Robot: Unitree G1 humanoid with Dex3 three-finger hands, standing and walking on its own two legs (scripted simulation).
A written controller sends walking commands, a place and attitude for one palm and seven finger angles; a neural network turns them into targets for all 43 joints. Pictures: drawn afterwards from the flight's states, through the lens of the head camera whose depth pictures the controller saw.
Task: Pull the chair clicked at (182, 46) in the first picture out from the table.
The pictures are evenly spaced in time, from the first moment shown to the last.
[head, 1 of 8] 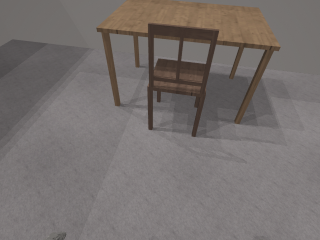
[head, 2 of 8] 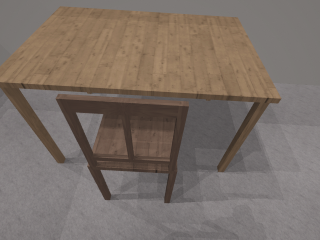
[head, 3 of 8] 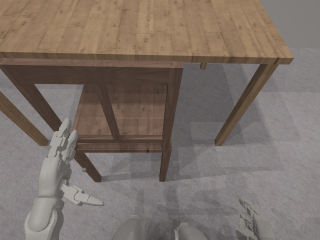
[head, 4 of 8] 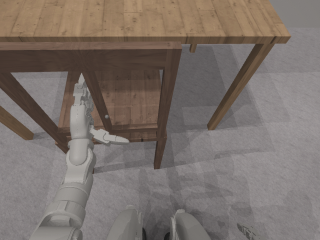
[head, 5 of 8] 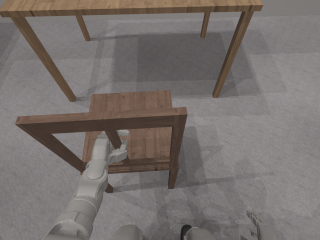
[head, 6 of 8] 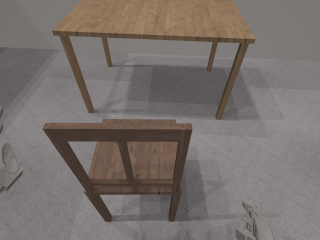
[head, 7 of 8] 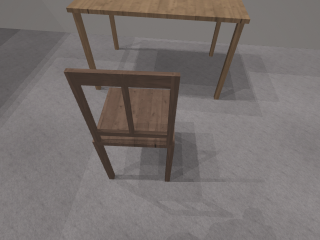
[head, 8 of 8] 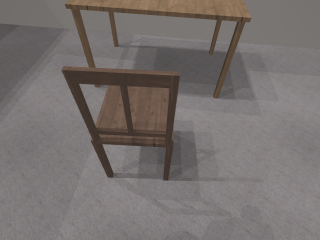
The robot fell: no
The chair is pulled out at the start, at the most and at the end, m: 0.00 0.61 0.61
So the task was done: yes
